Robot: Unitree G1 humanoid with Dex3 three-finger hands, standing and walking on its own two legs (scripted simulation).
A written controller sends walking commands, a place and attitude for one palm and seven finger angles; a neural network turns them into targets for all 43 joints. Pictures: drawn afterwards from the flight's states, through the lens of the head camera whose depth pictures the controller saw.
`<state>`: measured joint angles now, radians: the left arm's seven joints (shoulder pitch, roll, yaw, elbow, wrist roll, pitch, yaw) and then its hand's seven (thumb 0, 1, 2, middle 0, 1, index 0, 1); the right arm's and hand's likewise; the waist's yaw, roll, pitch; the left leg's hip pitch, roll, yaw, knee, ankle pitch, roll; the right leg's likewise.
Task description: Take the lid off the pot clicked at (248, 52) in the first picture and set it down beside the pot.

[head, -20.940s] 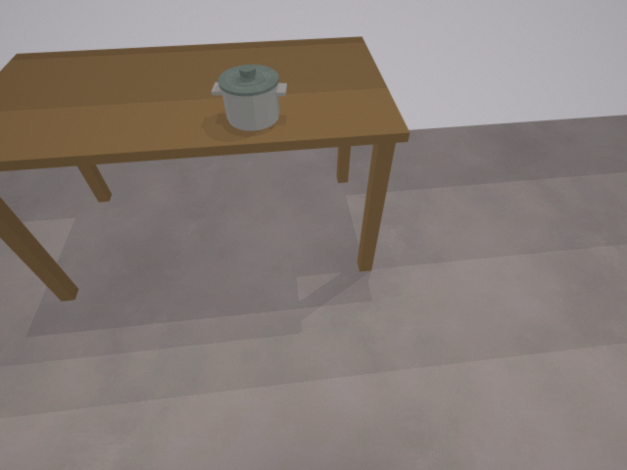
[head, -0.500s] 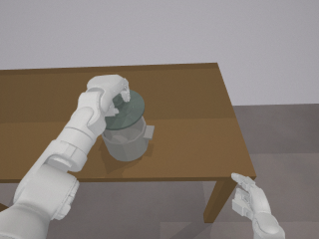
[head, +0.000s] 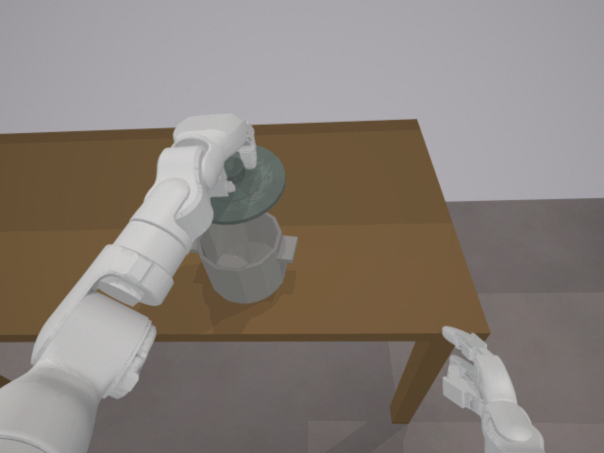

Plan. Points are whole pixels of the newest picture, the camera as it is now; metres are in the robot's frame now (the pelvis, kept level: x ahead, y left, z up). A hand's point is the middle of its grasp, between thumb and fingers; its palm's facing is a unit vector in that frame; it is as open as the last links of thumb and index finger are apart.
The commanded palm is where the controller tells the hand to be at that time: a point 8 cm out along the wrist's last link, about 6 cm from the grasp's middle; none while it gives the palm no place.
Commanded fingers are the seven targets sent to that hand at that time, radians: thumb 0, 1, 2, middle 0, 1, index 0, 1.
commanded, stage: lift the lid straight up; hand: left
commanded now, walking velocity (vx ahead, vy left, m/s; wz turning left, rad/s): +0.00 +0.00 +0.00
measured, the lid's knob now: (230, 170) +0.48 +0.11 +0.14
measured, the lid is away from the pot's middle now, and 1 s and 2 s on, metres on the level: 0.02 0.07 0.19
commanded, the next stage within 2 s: move the lid sideways beside the pot in 0.38 s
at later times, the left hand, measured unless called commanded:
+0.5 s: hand (212, 165) +0.44 +0.12 +0.18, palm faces -0.23 -0.03 -0.97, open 7.2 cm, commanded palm +0.42 +0.13 +0.25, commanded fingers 0.00 0.71 0.93 -0.95 -1.07 -0.88 -1.03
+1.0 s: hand (158, 172) +0.43 +0.19 +0.18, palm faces -0.25 -0.04 -0.97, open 7.2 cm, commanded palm +0.42 +0.20 +0.25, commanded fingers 0.00 0.71 0.93 -0.95 -1.07 -0.88 -1.03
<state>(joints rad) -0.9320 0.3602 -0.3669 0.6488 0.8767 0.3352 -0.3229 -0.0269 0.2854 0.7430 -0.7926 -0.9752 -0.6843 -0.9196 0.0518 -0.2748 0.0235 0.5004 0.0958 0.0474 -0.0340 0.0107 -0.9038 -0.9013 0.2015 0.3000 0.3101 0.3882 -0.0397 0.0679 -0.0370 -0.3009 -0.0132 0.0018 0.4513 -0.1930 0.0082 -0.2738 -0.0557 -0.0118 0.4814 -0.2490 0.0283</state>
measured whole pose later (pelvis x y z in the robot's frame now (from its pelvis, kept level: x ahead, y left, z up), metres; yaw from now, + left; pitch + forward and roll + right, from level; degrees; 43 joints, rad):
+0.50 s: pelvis +0.00 -0.01 +0.00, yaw +0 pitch +2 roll +1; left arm -0.95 0.40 -0.34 0.64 0.88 0.30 -0.41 -0.03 0.29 0.74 -0.79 -0.98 -0.68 -0.92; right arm 0.06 -0.28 0.04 0.50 0.09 0.04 -0.05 0.01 -0.90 -0.90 0.20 0.30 0.31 0.38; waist -0.03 0.07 -0.03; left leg -0.28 -0.01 -0.01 0.44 -0.19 0.00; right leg -0.25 -0.05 -0.02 0.48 -0.25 0.02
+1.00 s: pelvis +0.00 +0.00 +0.00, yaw +1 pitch +1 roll +0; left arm -0.91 0.52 -0.28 0.61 0.88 0.24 -0.45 -0.03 0.29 0.74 -0.80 -0.98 -0.68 -0.92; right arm 0.06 -0.29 0.03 0.50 0.10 0.05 -0.06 0.01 -0.90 -0.90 0.20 0.30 0.27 0.36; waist -0.02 0.06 -0.02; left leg -0.29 -0.02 -0.01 0.45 -0.19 0.01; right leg -0.24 -0.06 -0.02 0.45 -0.23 0.03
